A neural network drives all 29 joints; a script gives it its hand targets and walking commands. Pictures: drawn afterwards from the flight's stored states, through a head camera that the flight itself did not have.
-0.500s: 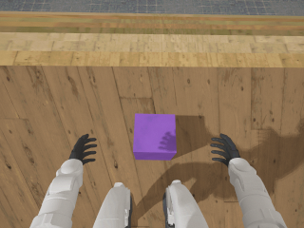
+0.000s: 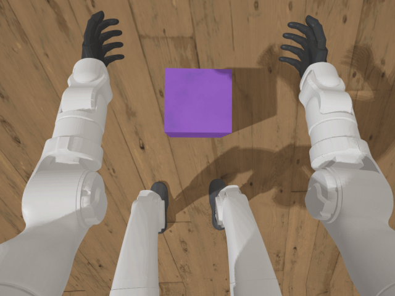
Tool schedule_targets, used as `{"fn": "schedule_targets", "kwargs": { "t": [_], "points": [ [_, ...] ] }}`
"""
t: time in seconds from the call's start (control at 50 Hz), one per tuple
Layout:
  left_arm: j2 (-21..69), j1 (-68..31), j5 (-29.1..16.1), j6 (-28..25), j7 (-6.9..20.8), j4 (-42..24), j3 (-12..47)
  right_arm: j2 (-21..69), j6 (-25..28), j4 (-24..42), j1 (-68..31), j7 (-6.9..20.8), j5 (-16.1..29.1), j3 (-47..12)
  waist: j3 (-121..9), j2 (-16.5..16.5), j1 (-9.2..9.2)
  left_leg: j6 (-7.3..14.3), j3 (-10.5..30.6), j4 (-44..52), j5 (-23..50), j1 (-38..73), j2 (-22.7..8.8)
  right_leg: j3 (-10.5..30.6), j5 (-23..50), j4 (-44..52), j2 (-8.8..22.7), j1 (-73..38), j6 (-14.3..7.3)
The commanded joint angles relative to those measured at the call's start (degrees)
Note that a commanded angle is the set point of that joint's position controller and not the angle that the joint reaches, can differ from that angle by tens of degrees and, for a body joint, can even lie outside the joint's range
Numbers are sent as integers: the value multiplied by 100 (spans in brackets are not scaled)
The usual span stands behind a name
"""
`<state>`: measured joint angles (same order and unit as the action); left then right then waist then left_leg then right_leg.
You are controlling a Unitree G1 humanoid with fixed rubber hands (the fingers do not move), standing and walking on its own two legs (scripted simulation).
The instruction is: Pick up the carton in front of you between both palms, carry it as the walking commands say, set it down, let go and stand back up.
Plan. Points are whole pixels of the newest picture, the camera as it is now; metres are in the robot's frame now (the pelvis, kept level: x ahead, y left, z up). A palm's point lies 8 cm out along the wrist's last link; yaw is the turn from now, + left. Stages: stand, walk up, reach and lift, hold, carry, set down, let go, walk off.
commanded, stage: reach and lift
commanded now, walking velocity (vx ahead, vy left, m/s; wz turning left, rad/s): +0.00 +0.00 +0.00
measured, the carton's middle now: (196, 107) +0.50 -0.04 -0.52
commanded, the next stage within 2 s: none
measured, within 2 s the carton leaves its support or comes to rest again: leaves its support in 1.76 s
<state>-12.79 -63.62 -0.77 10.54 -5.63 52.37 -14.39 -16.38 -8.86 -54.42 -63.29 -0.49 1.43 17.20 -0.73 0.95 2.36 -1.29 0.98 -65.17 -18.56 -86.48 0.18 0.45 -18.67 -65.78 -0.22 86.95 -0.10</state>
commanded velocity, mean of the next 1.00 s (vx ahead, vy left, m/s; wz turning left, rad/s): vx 0.00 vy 0.00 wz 0.00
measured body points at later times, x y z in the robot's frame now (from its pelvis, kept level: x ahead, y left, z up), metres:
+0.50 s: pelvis +0.00 +0.01 -0.13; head +0.35 -0.01 +0.15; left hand +0.52 +0.16 -0.30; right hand +0.50 -0.23 -0.30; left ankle +0.09 +0.13 -0.61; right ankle +0.09 -0.12 -0.61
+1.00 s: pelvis -0.03 +0.00 -0.27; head +0.35 -0.01 -0.03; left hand +0.53 +0.15 -0.47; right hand +0.51 -0.22 -0.46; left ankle +0.08 +0.13 -0.61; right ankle +0.08 -0.12 -0.61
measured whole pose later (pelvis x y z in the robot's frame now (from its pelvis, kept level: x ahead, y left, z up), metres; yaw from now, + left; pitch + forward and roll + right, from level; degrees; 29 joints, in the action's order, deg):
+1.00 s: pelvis -0.03 +0.00 -0.27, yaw +0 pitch +38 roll +1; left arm -19.7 -82.6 -12.3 2.5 -7.7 63.9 -3.8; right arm -22.4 -1.3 -66.8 -82.5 -5.2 13.1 6.5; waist 21.4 0.1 2.3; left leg -3.8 2.5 -124.0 -32.5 -129.5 3.4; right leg 1.2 -31.8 -124.3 -1.4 130.4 0.9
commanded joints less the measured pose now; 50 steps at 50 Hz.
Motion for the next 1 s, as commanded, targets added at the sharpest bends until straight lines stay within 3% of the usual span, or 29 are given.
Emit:
{"fn": "schedule_targets", "kwargs": {
  "t": [0.0,0.1,0.18,0.3,0.44,0.6,0.7,0.82,0.98],
  "points": [
    [-559,-1328,131,-248,33,-515,-155,-707,248,534,-1311,34,-96,160,-6013,-61,100,-75,-280,465,1092,2780,433,-165,1653,631,-296,-3252,230],
    [-329,-1007,392,-541,165,-518,-419,-426,521,564,-1031,150,-348,410,-5874,-123,74,-59,-189,262,1963,2101,424,-54,2721,346,-272,-2897,235],
    [-118,-749,539,-717,199,-449,-520,-215,684,448,-758,174,-490,576,-5629,-83,76,-107,-125,-251,2183,1320,378,-22,2916,-165,-255,-2056,241],
    [-69,-590,456,-815,95,-430,-355,-288,800,328,-511,82,-429,563,-5629,61,129,-207,-140,-1428,2008,402,410,-46,2562,-1262,-289,-757,283],
    [-567,-1205,-279,-779,-186,-932,307,-934,799,773,-1140,-120,354,-55,-6854,176,149,-228,-223,-2855,1936,599,459,-218,2182,-2622,-312,-210,322],
    [-914,-2283,-857,-534,-323,-652,680,-1315,578,430,-2246,-268,923,-598,-6410,49,156,-198,-365,-3767,340,14,362,-380,513,-3551,-173,463,314],
    [-1112,-2830,-960,-541,-304,55,710,-1382,555,-196,-2857,-362,995,-757,-5598,-44,130,-160,-370,-4186,-403,-601,271,-310,-194,-3941,-50,756,284],
    [-1249,-3218,-1034,-752,-218,696,784,-1398,732,-798,-3260,-407,1003,-908,-4933,-74,115,-174,-318,-4706,-364,-1134,200,-152,-49,-4454,28,915,270],
    [-1401,-3604,-1204,-973,-203,426,1090,-1441,927,-587,-3475,-523,1222,-1029,-5219,89,216,-173,-360,-5261,318,-1222,224,-78,885,-4951,-57,527,243]
  ]
}}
